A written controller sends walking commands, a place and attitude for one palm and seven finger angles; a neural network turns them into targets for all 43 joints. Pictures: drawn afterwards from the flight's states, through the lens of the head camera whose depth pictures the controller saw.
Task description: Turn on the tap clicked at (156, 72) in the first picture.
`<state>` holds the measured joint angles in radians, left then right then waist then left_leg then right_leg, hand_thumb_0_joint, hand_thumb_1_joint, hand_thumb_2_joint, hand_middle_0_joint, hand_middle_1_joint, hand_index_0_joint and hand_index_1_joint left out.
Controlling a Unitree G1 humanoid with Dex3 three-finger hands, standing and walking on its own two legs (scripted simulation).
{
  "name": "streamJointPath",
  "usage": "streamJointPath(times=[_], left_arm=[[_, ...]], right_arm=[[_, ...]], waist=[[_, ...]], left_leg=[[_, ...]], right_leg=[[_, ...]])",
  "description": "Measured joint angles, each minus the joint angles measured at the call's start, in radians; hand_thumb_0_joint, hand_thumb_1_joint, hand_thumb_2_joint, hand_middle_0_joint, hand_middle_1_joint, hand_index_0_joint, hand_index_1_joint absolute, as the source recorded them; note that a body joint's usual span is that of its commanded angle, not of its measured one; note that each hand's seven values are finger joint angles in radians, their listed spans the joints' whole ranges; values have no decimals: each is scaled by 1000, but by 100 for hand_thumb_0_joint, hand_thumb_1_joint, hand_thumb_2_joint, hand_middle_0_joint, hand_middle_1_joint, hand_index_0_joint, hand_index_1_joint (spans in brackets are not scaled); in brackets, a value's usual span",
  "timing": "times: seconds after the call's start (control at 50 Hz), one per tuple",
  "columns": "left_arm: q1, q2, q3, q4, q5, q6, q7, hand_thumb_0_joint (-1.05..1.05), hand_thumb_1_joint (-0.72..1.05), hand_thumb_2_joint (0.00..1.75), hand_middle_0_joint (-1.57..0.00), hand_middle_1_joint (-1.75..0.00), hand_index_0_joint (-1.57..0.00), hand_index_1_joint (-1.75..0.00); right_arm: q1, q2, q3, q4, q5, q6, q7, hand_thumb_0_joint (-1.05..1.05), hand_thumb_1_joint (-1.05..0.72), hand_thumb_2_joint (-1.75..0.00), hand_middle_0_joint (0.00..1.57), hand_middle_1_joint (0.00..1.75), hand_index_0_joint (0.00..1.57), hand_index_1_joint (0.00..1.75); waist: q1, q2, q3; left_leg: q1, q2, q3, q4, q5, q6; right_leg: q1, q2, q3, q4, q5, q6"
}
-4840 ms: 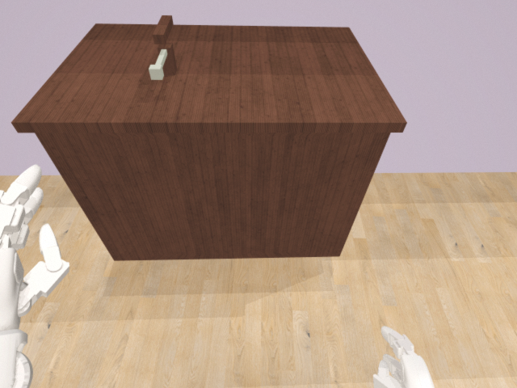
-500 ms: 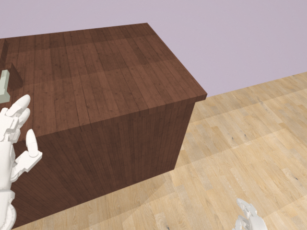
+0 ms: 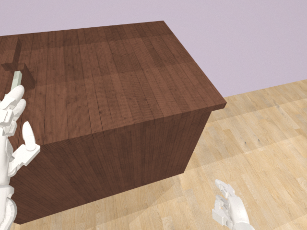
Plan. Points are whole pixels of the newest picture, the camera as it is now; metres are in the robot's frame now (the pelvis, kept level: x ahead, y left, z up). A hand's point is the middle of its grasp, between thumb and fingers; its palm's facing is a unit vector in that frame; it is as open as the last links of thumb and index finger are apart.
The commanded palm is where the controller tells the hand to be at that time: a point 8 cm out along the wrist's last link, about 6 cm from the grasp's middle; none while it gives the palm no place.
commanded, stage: come to a stop and stand still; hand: left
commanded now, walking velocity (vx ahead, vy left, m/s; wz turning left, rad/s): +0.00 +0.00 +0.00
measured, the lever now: (13, 99) +0.38 +0.43 +0.09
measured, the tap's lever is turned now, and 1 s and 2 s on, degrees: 0 0 0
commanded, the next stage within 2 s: look again from close up in 0.06 s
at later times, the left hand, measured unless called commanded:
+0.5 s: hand (35, 152) +0.21 +0.25 +0.15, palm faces +0.38 -0.85 -0.37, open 7.4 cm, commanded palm +0.15 +0.28 +0.17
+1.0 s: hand (32, 142) +0.23 +0.27 +0.15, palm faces +0.41 -0.83 -0.37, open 7.4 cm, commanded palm +0.17 +0.30 +0.17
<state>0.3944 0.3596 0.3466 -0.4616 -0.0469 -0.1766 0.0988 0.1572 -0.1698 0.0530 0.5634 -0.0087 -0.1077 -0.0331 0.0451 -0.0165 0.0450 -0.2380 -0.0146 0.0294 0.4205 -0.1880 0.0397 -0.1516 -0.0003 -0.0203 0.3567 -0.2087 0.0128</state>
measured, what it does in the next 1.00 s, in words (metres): stands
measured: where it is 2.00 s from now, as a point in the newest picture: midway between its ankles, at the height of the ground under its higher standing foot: outside the picture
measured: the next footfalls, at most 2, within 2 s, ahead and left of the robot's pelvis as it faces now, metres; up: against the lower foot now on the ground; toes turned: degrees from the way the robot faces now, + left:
right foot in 1.48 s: +0.13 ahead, -0.03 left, +0.00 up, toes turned +1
left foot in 1.78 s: +0.17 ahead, +0.24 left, +0.00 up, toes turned -1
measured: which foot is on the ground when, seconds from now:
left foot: down 0.00-1.00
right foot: down 0.00-1.00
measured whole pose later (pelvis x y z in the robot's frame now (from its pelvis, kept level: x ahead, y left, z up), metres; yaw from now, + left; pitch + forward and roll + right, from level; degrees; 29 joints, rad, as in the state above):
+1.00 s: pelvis +0.02 +0.02 -0.02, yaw +1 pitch +0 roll -1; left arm 0.42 0.36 0.36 -0.45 -0.05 -0.20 0.12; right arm 0.21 -0.22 0.00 0.58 0.01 -0.09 -0.05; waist 0.01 -0.01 0.04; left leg -0.29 -0.06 0.03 0.60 -0.31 0.08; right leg -0.22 -0.05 -0.02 0.58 -0.36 0.03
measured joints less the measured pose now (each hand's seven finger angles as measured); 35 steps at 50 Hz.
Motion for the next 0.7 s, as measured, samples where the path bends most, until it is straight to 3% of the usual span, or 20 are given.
streamJointPath(times=[0.42,0.7], left_arm=[[32,1,-6,13,-5,1,15,2,89,90,-21,-30,-21,-31],[38,-18,-19,42,-1,-3,15,1,89,90,-21,-30,-21,-31]], right_arm=[[54,-37,-32,9,10,41,-23,1,-90,-89,21,30,20,30],[59,-37,-32,21,7,39,-20,1,-90,-89,21,30,20,30]], waist=[[-26,9,-8],[-25,34,-19]], left_leg=[[6,-7,-2,-22,16,6],[-17,-2,-15,14,5,7]], right_leg=[[8,-6,-2,-24,16,6],[0,-1,-16,-11,12,3]])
